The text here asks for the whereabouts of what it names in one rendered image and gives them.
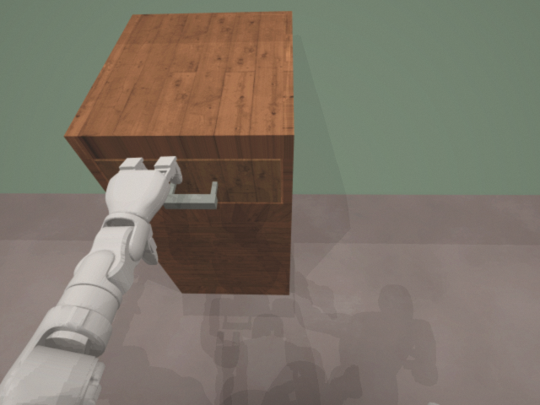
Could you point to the cabinet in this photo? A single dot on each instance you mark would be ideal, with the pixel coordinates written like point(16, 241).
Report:
point(202, 86)

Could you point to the left robot upper arm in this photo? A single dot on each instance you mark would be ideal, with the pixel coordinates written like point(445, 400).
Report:
point(51, 376)

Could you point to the drawer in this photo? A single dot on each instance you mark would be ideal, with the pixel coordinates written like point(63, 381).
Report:
point(239, 180)

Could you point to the robot left forearm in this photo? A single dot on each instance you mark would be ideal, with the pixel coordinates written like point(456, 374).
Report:
point(81, 320)

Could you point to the handle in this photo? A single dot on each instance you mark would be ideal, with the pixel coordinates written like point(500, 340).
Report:
point(192, 201)

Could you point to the left robot hand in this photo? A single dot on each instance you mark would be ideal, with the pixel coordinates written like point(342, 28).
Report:
point(137, 190)

